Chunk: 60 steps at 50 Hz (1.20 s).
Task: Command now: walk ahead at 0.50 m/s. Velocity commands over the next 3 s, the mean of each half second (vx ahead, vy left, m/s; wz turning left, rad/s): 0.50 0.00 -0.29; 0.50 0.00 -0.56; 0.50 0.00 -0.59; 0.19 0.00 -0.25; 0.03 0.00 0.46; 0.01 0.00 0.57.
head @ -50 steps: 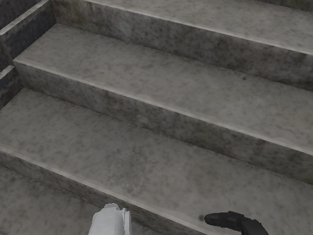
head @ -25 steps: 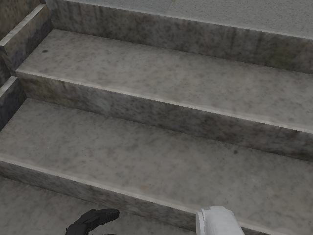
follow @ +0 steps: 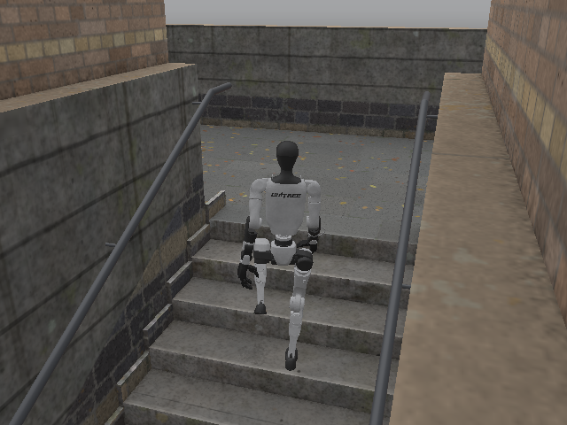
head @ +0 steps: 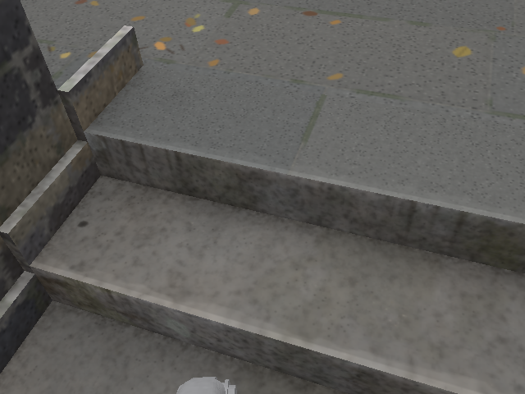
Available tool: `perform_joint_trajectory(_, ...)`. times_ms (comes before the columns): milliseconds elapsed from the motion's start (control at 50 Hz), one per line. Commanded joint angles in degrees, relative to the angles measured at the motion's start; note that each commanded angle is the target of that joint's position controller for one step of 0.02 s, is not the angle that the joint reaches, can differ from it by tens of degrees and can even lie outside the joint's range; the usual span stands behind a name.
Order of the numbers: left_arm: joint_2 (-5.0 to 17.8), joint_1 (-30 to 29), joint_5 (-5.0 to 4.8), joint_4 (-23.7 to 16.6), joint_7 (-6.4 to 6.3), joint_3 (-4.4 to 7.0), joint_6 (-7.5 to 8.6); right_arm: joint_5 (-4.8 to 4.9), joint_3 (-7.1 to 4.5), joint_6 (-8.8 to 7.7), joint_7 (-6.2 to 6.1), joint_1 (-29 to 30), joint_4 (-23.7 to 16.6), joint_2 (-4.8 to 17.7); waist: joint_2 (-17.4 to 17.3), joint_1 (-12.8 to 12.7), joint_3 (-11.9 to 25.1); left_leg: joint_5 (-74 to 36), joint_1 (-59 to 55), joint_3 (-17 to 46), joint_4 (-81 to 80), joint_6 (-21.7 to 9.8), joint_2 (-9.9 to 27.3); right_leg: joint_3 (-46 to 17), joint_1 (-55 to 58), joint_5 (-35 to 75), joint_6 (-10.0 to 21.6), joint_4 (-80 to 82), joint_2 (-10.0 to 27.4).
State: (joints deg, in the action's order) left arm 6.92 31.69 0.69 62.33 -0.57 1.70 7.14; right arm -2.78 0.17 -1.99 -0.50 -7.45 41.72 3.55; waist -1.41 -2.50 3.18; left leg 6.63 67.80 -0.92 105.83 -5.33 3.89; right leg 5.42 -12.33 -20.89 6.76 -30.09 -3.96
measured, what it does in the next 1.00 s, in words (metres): climbs, turning right: left foot 0.15 m higher, then right foot 0.15 m higher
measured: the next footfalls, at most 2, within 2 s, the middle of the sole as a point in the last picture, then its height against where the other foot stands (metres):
left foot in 0.24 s outside the picture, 0.15 m higher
right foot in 0.70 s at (372, 303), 0.15 m higher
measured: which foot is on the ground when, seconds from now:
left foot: up 0.00-0.22, down 0.24-0.72, up 0.74-1.00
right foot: down 0.00-0.26, up 0.28-0.68, down 0.70-1.00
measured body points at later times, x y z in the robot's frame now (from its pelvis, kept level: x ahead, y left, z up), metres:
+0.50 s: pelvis +0.35 +0.03 +0.14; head +0.35 +0.02 +0.59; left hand +0.51 +0.23 +0.02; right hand +0.26 -0.18 -0.02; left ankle +0.32 +0.12 -0.58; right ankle +0.34 -0.12 -0.30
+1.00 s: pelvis +0.65 -0.06 +0.29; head +0.65 -0.06 +0.74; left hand +0.63 +0.17 +0.14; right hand +0.74 -0.34 +0.20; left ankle +0.77 +0.04 -0.16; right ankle +0.58 -0.14 -0.42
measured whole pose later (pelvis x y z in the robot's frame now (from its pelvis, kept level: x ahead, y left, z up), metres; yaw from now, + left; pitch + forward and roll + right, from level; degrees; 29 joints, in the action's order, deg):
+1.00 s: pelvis +0.65 -0.06 +0.29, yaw -27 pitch +6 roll -2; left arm 7.5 31.3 5.9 68.0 2.5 -0.1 3.4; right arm -2.7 2.1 -3.7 2.9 -3.6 48.2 11.7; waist -1.7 -3.1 8.4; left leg 19.7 71.5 6.9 115.4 -10.3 1.7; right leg -5.1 -20.9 -21.9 4.3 -37.2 -7.5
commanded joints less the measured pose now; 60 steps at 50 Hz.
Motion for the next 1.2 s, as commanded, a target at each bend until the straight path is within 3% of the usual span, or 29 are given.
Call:
perform_joint_trajectory(20,3.84,6.34,0.87,-1.47,-0.67,0.51,0.8,-0.13,0.65,-0.68,-0.34,13.75,-8.54,-0.83,4.97,-1.27,-7.7,10.33,23.27,-3.18,11.61,0.03,1.21,-19.44,12.98,10.41,3.51,13.3,15.42)
perform_joint_trajectory(80,3.1,9.19,0.13,-0.17,-2.1,0.06,-0.03,1.06,2.29,-1.22,0.11,22.03,-14.07,-0.8,4.05,-2.55,-10.59,14.29,21.17,-5.55,-0.54,-0.48,2.16,-18.64,11.57,14.54,1.37,19.32,14.66)
perform_joint_trajectory(100,0.4,14.9,7.85,3.87,3.36,-2.87,-2.14,1.01,3.06,0.78,3.06,25.44,-13.28,1.94,9.07,-3.1,4.07,1.38,16.84,-3.0,-11.65,-7.59,2.81,-18.75,15.12,15.73,5.47,20.19,17.45)
perform_joint_trajectory(120,0.1,15.55,7.74,5.07,6.4,-2.7,-2.72,0.67,2.65,2.37,3.72,29.53,-13.56,2.93,9.38,-2.94,-3.56,6.47,14.81,-2.14,-17.93,-9.81,3.6,-17.11,12.56,22.93,6.0,25.96,18.77)
perform_joint_trajectory(160,3.5,4.17,3.51,-1.34,7.66,-3.12,-1.13,-0.07,1.72,2.84,5.52,29.32,-11.32,5.23,10.15,2.8,1.17,11.85,-14.46,-12.38,-22.96,-7.13,-3.23,-8.69,-2.43,62.18,7.37,25.0,15.29)
perform_joint_trajectory(240,17.35,2.99,2.45,0.56,8.9,1.08,0.74,1.89,0.49,3.58,4.03,9.31,-4.66,8.89,13.52,11.01,8.94,7.08,-43.75,-6.94,-47.17,-3.35,-9.19,-8.76,8.74,111.89,3.26,4.5,19.17)
perform_joint_trajectory(260,9.54,9.09,6.28,0.69,9.44,-0.62,1.02,3.04,0.77,2.91,3.83,-1.56,-0.88,9.44,1.49,10.31,23.25,-4.9,-72.99,11.17,-49.01,-12.17,0.01,-11.59,-11.16,94.38,1.48,-11.74,14.94)
perform_joint_trajectory(280,5.72,6.31,5.85,-0.31,10.15,-1.08,0.08,-0.44,-0.32,3.19,3.16,-20.09,5.07,11.97,-9.84,16.7,26.87,-4.74,-87.73,35.76,-67.66,-18.94,10.12,-15.54,-27.85,36.97,0.22,-28.61,4.45)
perform_joint_trajectory(300,6.06,0.24,1.74,0.92,10.72,0.42,-1.14,-2.59,-2.47,2.06,2.76,-29.48,9.69,16.0,-11.58,18.62,18.28,5.3,-75.49,50.32,-79.58,-20.87,15.49,-21.79,-34.19,19.93,-0.45,-64.2,-1.55)
perform_joint_trajectory(340,4.56,-6.86,1.13,-0.99,8.68,1.21,-0.39,-0.43,-2.08,-1.19,2.21,-15.98,12.97,13.01,-5.78,10.1,4.14,6.57,-57.55,37.42,-79.98,-16.62,15.58,-21.8,-46.82,21.53,4.3,-88.82,0.47)
perform_joint_trajectory(380,0.71,-13.95,1.5,-6.07,6.93,-0.41,-1.47,-0.02,1.57,-1.47,3.47,-5.21,15.82,0.76,5.69,2.77,6.35,-8.61,-52.66,20.29,-79.64,-11.6,14.61,-20.87,-49.7,19.47,10.04,-89.87,3.0)
perform_joint_trajectory(420,-4.13,-14.29,1.81,-7.19,7.04,-2.39,-4.11,-0.53,2.03,-2.16,3.14,-2.2,16.98,-1.93,3.73,-2.31,4.13,-8.79,-49.13,7.41,-83.34,-7.61,11.5,-16.88,-53.99,16.54,10.9,-92.0,6.59)
perform_joint_trajectory(460,-4.77,-17.51,0.43,-9.98,6.7,-3.22,-4.7,-1.81,1.5,-3.67,2.26,3.11,15.35,-0.19,1.92,-5.44,0.25,-3.41,-38.69,-4.59,-89.18,-5.56,6.76,-11.97,-50.5,10.34,10.42,-87.38,7.66)
perform_joint_trajectory(560,2.5,-37.37,-0.03,-20.5,5.87,-4.96,-4.19,-7.0,2.28,-3.29,2.8,-18.09,24.15,5.5,2.93,1.01,0.32,0.19,-57.42,-6.89,-93.09,-4.11,7.59,-9.5,-68.41,12.58,12.84,-77.65,9.05)
perform_joint_trajectory(620,2.08,-43.83,0.55,-22.42,6.17,-4.75,-6.58,-3.39,2.27,-3.47,4.2,-13.45,18.51,8.84,-4.59,0.22,-1.37,-20.5,-45.23,-13.3,-104.73,-5.8,9.1,0.5,-43.01,8.36,6.92,-59.44,9.21)
perform_joint_trajectory(680,5.25,-35.9,-0.2,-22.43,6.89,-3.08,-8.44,0.13,-0.88,-6.83,5.29,-18.92,19.93,22.27,-6.05,-5.34,0.38,-80.84,-60.08,-14.24,-91.77,-5.82,14.58,5.12,-29.29,6.21,2.71,-42.23,-0.1)
perform_joint_trajectory(700,7.67,-30.4,-0.03,-20.75,6.08,-1.63,-7.72,0.69,-1.4,-6.75,5.62,-18.46,19.82,22.43,-7.71,-6.27,1.69,-85.75,-68.73,-14.54,-84.64,-5.45,14.78,6.86,-27.27,3.0,2.58,-30.55,-4.09)
perform_joint_trajectory(720,11.2,-21.01,-0.28,-17.4,4.52,0.13,-6.88,-2.33,-1.35,-6.6,6.11,-20.41,19.56,20.25,-6.58,-5.66,9.33,-88.54,-59.96,-14.09,-72.42,-3.12,13.51,0.45,-8.84,17.08,5.92,-35.04,-3.49)
perform_joint_trajectory(740,13.24,-10.59,-0.8,-14.41,3.55,1.07,-6.58,-4.83,-0.91,-6.47,6.59,-21.96,18.52,17.27,-0.54,-7.32,18.65,-68.34,-43.93,-9.61,-57.1,-1.23,9.58,-15.49,11.78,22.09,10.41,-28.25,-0.35)
perform_joint_trajectory(760,15.23,1.86,2.26,-8.9,2.72,1.66,-7.1,-4.41,-0.58,-4.89,8.44,-20.04,18.06,13.88,9.18,-9.49,20.75,-5.26,-28.26,-5.47,-38.3,1.15,-1.17,-39.01,23.09,15.74,15.67,-6.18,8.22)
perform_joint_trajectory(780,18.32,3.7,2.9,-8.33,2.57,3.34,-6.7,-0.24,-1.55,-3.52,8.94,-14.28,15.42,14.09,10.9,-10.86,13.07,-2.37,-17.69,8.25,-11.63,0.32,-6.17,-53.17,14.73,1.09,15.43,5.0,12.6)
perform_joint_trajectory(880,-0.33,-16.15,3.06,-1.96,4.15,-1.86,-4.03,-1.49,1.48,-2.78,4.88,-2.81,8.53,5.88,-2.34,5.32,3.95,-3.03,-0.29,11.48,10.15,-7.24,-4.39,-32.21,-9.37,8.07,10.84,2.66,8.67)
perform_joint_trajectory(960,3.7,-13.15,5.49,-1.35,3.06,-1.85,-1.59,0.76,2.41,-1.54,3.51,4.76,4.02,7.59,5.71,3.91,1.95,14.24,0.13,3.12,15.84,-4.22,-2.96,-23.23,-18.93,6.29,8.16,8.52,5.67)
perform_joint_trajectory(1020,4.83,-2.82,7.34,2.96,3.1,-2.11,-1.01,-0.44,3.86,-2.51,1.6,17.66,-3.38,8.89,-1.46,-0.24,1.3,16.82,7.57,5.77,-3.89,-4.68,0.54,-26.92,-9.01,1.1,4.44,9.07,7.88)
perform_joint_trajectory(1080,9.86,-11.54,0.96,-5.64,5.81,-1.72,0.14,0.1,4.47,-0.51,2.13,21.92,-7.43,6.23,8.41,3.68,-2.39,19.42,-35.26,-6.67,-20.36,3.34,0.0,-27.92,-40.61,6.13,8.8,25.96,10.96)
perform_joint_trajectory(1120,15.33,-11.58,-0.28,-7.64,5.85,-0.23,1.11,-0.35,2.65,-0.47,3.47,17.17,-5.91,11.27,6.94,6.1,0.62,19.13,-32.19,-8.1,-29.66,2.61,-5.06,-26.51,-20.42,45.38,8.26,17.65,14.02)
perform_joint_trajectory(1160,15.78,-8.44,0.75,-7.71,6.19,1.9,2.08,1.21,-0.31,-2.78,3.05,-0.48,-1.13,18.11,5.69,9.57,13.57,2.99,-46.88,5.08,-43.46,-3.82,-3.33,-21.03,-4.63,71.47,1.17,-8.55,9.62)
perform_joint_trajectory(1180,6.46,-2.54,3.13,-9.03,6.21,0.44,2.05,0.86,-0.72,-3.25,2.76,-13.56,1.86,20.51,-12.59,10.37,31.03,5.94,-74.64,38.09,-59.19,-15.46,10.62,-20.52,-26.91,38.76,-0.6,-27.88,-0.62)
perform_joint_trajectory(1200,5.96,-6.56,1.9,-7.27,6.9,1.29,0.34,-1.44,-1.1,-2.38,2.84,-23.11,4.67,22.92,-20.66,15.17,24.08,27.42,-70.43,63.54,-76.65,-16.4,17.96,-24.83,-39.97,9.45,-1.09,-58.48,-5.76)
